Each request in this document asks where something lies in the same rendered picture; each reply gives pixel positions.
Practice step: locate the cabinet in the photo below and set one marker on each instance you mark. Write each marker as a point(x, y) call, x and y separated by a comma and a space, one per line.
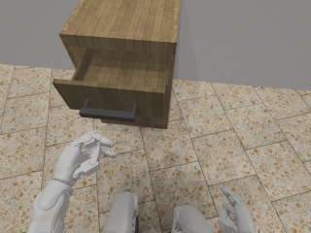
point(149, 26)

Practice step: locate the left robot forearm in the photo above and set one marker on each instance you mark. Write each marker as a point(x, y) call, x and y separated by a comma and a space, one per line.
point(50, 207)

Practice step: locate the left robot thigh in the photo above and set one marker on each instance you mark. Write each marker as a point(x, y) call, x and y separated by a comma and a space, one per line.
point(123, 211)

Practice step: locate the right robot thigh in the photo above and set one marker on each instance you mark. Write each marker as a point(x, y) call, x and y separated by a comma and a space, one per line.
point(188, 219)

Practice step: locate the handle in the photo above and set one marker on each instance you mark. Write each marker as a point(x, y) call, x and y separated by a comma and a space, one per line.
point(108, 114)

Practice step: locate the robot thigh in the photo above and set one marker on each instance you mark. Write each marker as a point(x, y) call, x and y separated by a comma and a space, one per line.
point(188, 219)
point(123, 211)

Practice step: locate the robot right hand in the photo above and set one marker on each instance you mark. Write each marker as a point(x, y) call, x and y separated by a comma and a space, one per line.
point(240, 219)

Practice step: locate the drawer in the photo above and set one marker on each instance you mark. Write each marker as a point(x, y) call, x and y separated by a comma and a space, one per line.
point(116, 80)

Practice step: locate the robot left hand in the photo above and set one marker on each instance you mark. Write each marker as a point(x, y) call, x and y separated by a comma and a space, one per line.
point(68, 168)

